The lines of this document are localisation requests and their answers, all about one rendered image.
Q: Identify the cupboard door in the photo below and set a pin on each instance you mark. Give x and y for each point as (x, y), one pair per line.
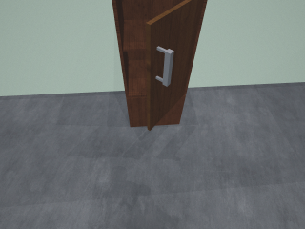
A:
(175, 29)

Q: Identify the handle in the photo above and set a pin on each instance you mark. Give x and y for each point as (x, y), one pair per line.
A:
(168, 66)

